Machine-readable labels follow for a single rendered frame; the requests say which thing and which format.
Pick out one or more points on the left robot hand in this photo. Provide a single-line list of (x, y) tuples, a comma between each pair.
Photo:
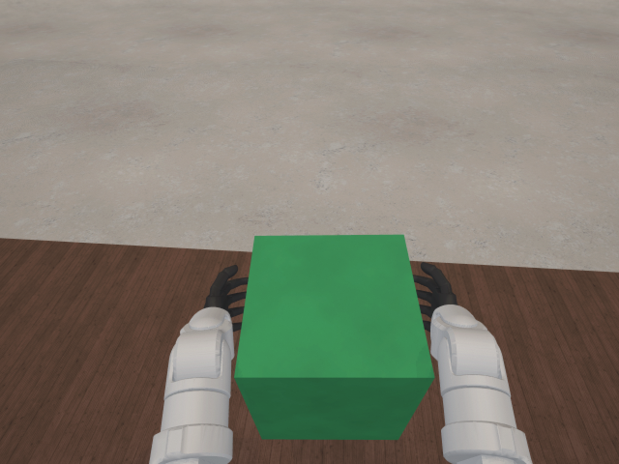
[(220, 288)]

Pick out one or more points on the right robot hand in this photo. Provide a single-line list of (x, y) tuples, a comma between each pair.
[(439, 286)]

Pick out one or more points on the robot right forearm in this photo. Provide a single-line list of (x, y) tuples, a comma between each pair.
[(480, 425)]

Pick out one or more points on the robot left forearm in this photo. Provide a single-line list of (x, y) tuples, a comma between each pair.
[(197, 391)]

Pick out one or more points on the carton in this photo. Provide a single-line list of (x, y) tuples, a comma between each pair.
[(332, 344)]

